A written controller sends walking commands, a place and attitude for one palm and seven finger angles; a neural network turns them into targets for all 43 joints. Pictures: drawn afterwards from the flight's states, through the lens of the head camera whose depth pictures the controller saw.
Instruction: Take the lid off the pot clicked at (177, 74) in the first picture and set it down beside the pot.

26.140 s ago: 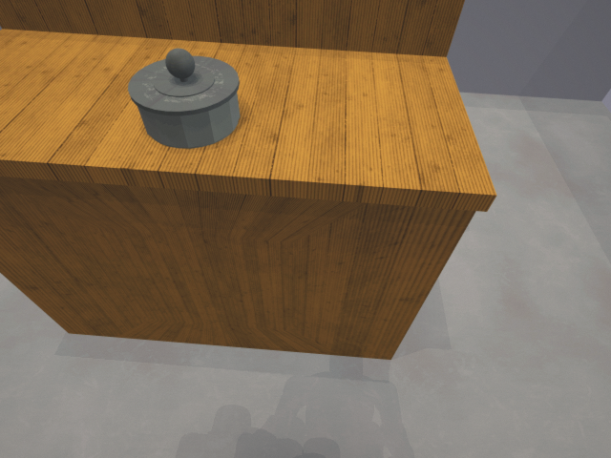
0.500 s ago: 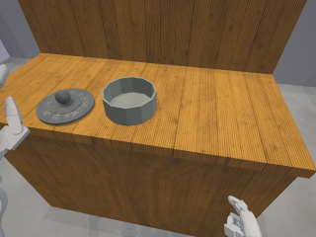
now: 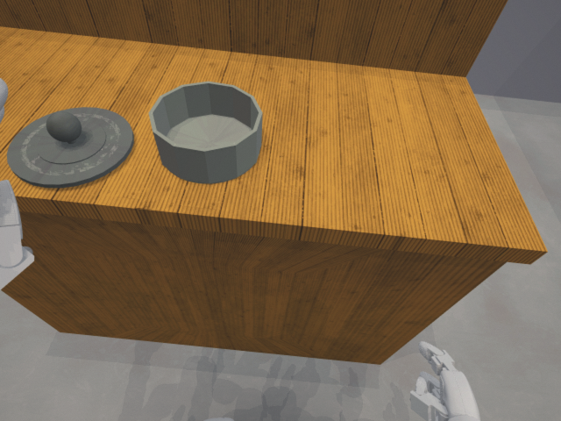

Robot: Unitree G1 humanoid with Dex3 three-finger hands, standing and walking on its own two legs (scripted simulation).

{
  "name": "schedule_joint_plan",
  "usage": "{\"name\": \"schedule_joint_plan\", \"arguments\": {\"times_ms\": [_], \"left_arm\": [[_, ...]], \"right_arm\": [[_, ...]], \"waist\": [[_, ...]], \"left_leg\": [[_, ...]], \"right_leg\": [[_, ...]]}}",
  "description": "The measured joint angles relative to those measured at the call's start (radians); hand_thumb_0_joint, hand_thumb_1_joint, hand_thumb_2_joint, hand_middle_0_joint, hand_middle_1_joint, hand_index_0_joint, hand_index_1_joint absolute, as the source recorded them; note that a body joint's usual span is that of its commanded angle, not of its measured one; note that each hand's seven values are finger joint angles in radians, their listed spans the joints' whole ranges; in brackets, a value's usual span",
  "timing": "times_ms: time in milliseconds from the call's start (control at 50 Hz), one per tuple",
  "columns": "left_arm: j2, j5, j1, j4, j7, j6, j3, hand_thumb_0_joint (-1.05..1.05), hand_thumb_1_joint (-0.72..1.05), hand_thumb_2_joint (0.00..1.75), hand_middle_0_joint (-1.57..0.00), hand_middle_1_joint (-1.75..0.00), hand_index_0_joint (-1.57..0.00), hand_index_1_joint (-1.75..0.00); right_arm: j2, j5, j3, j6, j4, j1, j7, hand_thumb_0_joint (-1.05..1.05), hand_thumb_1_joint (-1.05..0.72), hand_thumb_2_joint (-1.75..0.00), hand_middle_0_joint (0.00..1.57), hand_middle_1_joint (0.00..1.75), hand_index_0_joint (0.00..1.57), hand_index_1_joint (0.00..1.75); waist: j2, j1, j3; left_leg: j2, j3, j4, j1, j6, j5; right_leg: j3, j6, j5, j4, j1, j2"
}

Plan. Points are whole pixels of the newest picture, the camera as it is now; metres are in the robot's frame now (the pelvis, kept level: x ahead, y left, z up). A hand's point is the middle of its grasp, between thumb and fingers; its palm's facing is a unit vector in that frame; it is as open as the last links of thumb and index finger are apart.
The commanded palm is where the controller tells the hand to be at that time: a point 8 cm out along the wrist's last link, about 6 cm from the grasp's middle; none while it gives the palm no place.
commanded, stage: step back with the hand held close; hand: left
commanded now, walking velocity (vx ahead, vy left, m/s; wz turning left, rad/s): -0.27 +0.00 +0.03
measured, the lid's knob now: (64, 126) +0.50 +0.38 +0.10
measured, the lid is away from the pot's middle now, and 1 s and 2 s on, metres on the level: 0.22 0.22 0.22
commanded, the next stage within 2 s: stop stepping back and stand still in 0.70 s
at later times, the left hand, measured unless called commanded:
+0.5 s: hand out of the picture +0.12 +0.25 +0.25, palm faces +0.47 -0.79 -0.39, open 7.4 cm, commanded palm +0.04 +0.29 +0.28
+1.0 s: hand out of the picture -0.02 +0.27 +0.27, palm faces +0.48 -0.83 -0.27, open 7.4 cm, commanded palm -0.11 +0.31 +0.28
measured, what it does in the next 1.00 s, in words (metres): walks backwards: right foot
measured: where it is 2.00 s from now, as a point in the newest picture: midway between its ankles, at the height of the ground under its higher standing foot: outside the picture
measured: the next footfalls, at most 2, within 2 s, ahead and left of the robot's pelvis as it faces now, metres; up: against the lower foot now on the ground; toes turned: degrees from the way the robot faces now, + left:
right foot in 0.54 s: -0.08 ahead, -0.13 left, +0.00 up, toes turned +1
right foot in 1.10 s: -0.28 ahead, -0.07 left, +0.00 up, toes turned +1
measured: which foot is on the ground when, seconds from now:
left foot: down 0.00-1.00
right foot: down 0.00-0.38, up 0.40-0.52, down 0.54-0.92, up 0.94-1.00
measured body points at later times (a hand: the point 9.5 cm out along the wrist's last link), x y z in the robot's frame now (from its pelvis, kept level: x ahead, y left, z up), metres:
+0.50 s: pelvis -0.09 +0.01 +0.00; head -0.07 +0.03 +0.44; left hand +0.09 +0.29 +0.27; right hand +0.06 -0.23 -0.08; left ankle -0.01 +0.10 -0.74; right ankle -0.08 -0.13 -0.72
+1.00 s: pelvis -0.23 +0.03 -0.02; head -0.25 +0.06 +0.43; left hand -0.05 +0.31 +0.28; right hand -0.08 -0.21 -0.08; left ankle -0.02 +0.10 -0.72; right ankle -0.20 -0.11 -0.69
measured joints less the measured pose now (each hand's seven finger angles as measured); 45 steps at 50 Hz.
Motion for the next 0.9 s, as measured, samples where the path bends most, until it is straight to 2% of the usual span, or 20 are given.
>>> {"name": "schedule_joint_plan", "arguments": {"times_ms": [80,120,160,260,320,380,420,480,540,560,600,700,740,800,820,840,900], "left_arm": [[0.017,0.000,0.003,-0.032,0.015,-0.026,0.035,0.02,0.88,0.89,-0.21,-0.30,-0.22,-0.30],[0.002,-0.001,-0.024,-0.022,0.026,-0.039,0.043,0.02,0.88,0.89,-0.21,-0.30,-0.22,-0.30],[-0.013,0.000,-0.058,0.002,0.034,-0.047,0.042,0.02,0.88,0.89,-0.21,-0.30,-0.22,-0.30],[-0.057,0.009,-0.128,0.073,0.054,-0.046,0.008,0.01,0.88,0.89,-0.21,-0.30,-0.22,-0.30],[-0.084,0.012,-0.162,0.109,0.056,-0.037,-0.020,0.01,0.88,0.89,-0.21,-0.30,-0.22,-0.30],[-0.101,0.010,-0.184,0.147,0.061,-0.038,-0.021,0.01,0.88,0.89,-0.21,-0.30,-0.22,-0.30],[-0.103,0.011,-0.173,0.157,0.063,-0.035,-0.010,0.01,0.88,0.89,-0.21,-0.30,-0.21,-0.30],[-0.094,0.013,-0.132,0.133,0.057,-0.027,-0.002,0.01,0.88,0.90,-0.21,-0.30,-0.21,-0.30],[-0.054,0.015,-0.056,0.045,0.049,-0.033,0.013,0.02,0.89,0.90,-0.20,-0.30,-0.21,-0.30],[-0.041,0.017,-0.033,0.013,0.046,-0.042,0.020,0.02,0.89,0.89,-0.20,-0.30,-0.21,-0.30],[-0.032,0.021,-0.017,-0.031,0.035,-0.069,0.010,0.02,0.88,0.89,-0.21,-0.30,-0.21,-0.30],[0.019,0.011,-0.046,-0.059,0.038,-0.117,0.018,0.02,0.88,0.89,-0.21,-0.30,-0.22,-0.30],[0.023,0.005,-0.071,-0.034,0.048,-0.127,0.026,0.01,0.88,0.89,-0.22,-0.30,-0.22,-0.30],[-0.003,0.005,-0.136,0.027,0.071,-0.130,0.017,0.01,0.88,0.89,-0.22,-0.30,-0.22,-0.30],[-0.021,0.009,-0.175,0.098,0.064,-0.147,-0.023,0.01,0.88,0.89,-0.21,-0.30,-0.22,-0.30],[-0.042,0.008,-0.213,0.142,0.052,-0.109,-0.051,0.01,0.88,0.89,-0.21,-0.30,-0.22,-0.30],[-0.074,0.004,-0.267,0.211,0.059,-0.051,-0.050,0.01,0.88,0.89,-0.21,-0.30,-0.22,-0.30]], "right_arm": [[0.016,-0.004,0.006,-0.031,0.006,0.022,-0.001,0.01,-0.91,-0.90,0.20,0.30,0.20,0.30],[0.018,-0.003,0.009,-0.041,0.018,0.020,-0.003,0.01,-0.91,-0.90,0.20,0.30,0.20,0.30],[0.019,0.000,0.009,-0.044,0.034,0.020,-0.003,0.01,-0.90,-0.90,0.20,0.30,0.20,0.30],[0.012,0.009,0.001,-0.031,0.080,0.042,-0.007,0.01,-0.90,-0.89,0.21,0.30,0.20,0.30],[-0.004,0.007,-0.002,-0.028,0.089,0.063,-0.016,0.01,-0.90,-0.89,0.21,0.30,0.20,0.30],[-0.001,0.007,0.006,-0.031,0.084,0.053,-0.026,0.01,-0.91,-0.90,0.21,0.30,0.20,0.30],[0.005,-0.004,0.010,-0.043,0.059,0.048,-0.028,0.01,-0.91,-0.90,0.20,0.30,0.20,0.30],[0.017,-0.020,0.006,-0.072,0.033,0.051,-0.017,0.01,-0.91,-0.90,0.20,0.30,0.20,0.30],[0.031,-0.020,0.011,-0.088,0.027,0.054,0.002,0.01,-0.90,-0.90,0.20,0.30,0.20,0.30],[0.034,-0.020,0.013,-0.090,0.030,0.047,0.005,0.01,-0.90,-0.90,0.21,0.30,0.20,0.30],[0.032,-0.023,0.011,-0.091,0.049,0.021,0.006,0.01,-0.90,-0.90,0.21,0.30,0.20,0.30],[0.029,-0.015,-0.006,-0.098,0.083,0.002,-0.010,0.01,-0.90,-0.89,0.21,0.30,0.20,0.30],[0.027,-0.010,-0.014,-0.095,0.090,0.012,-0.018,0.01,-0.90,-0.89,0.21,0.30,0.20,0.30],[0.013,-0.006,-0.022,-0.089,0.102,0.035,-0.026,0.01,-0.90,-0.89,0.21,0.30,0.20,0.30],[-0.006,-0.005,-0.025,-0.115,0.125,0.043,-0.018,0.01,-0.90,-0.90,0.21,0.30,0.20,0.30],[-0.023,0.000,-0.027,-0.112,0.130,0.044,-0.009,0.01,-0.90,-0.90,0.21,0.30,0.20,0.30],[-0.027,0.006,-0.012,-0.088,0.109,0.039,-0.026,0.01,-0.90,-0.90,0.21,0.30,0.20,0.30]], "waist": [[0.002,0.009,-0.019],[0.030,0.011,-0.022],[0.061,0.012,-0.030],[0.092,0.000,-0.083],[0.094,-0.022,-0.121],[0.048,-0.025,-0.092],[0.036,-0.028,-0.073],[0.038,-0.037,-0.057],[0.016,-0.028,-0.061],[0.006,-0.019,-0.063],[0.025,-0.015,-0.043],[0.056,-0.017,-0.027],[0.068,-0.020,-0.044],[0.087,-0.021,-0.077],[0.105,-0.014,-0.099],[0.118,-0.007,-0.103],[0.119,-0.032,-0.082]], "left_leg": [[-0.005,-0.007,0.031,-0.043,-0.002,0.006],[0.006,-0.020,0.052,-0.059,-0.007,0.008],[0.021,-0.036,0.072,-0.071,-0.014,0.008],[0.026,-0.075,0.226,-0.085,-0.031,-0.138],[0.033,-0.095,0.191,-0.033,-0.024,-0.128],[0.010,-0.066,0.153,-0.031,-0.011,-0.089],[0.010,-0.051,0.117,-0.039,-0.006,-0.057],[0.017,-0.056,0.069,-0.073,-0.005,-0.001],[0.019,-0.050,0.061,-0.124,-0.012,0.031],[0.022,-0.043,0.071,-0.145,-0.016,0.035],[0.043,-0.055,0.077,-0.165,-0.022,0.048],[0.054,-0.083,0.077,-0.165,-0.027,0.089],[0.053,-0.088,0.104,-0.168,-0.033,0.056],[0.040,-0.098,0.173,-0.183,-0.051,-0.083],[0.039,-0.100,0.199,-0.200,-0.052,-0.103],[0.042,-0.095,0.216,-0.205,-0.046,-0.093],[0.037,-0.094,0.232,-0.206,-0.023,-0.081]], "right_leg": [[-0.005,-0.011,-0.053,0.061,-0.022,0.005],[-0.016,-0.003,-0.030,0.057,-0.025,0.017],[-0.030,-0.008,-0.012,0.044,-0.019,0.033],[-0.042,-0.012,0.003,0.039,-0.012,0.047],[-0.049,-0.001,0.005,0.056,-0.037,0.044],[-0.023,-0.004,0.014,0.059,-0.058,0.020],[-0.005,-0.014,-0.049,0.123,-0.096,0.026],[-0.001,-0.019,-0.113,0.201,-0.114,0.047],[-0.004,-0.019,-0.024,0.095,-0.045,0.043],[-0.001,-0.014,-0.051,0.050,-0.033,0.041],[-0.010,-0.010,-0.045,0.032,-0.041,0.064],[-0.035,-0.011,0.005,0.034,-0.037,0.079],[-0.040,-0.012,0.005,0.045,-0.033,0.079],[-0.052,-0.014,0.003,0.058,-0.027,0.066],[-0.072,-0.019,-0.014,0.085,-0.045,0.052],[-0.080,-0.009,-0.025,0.113,-0.055,0.045],[-0.076,-0.009,-0.099,0.176,-0.075,0.043]]}}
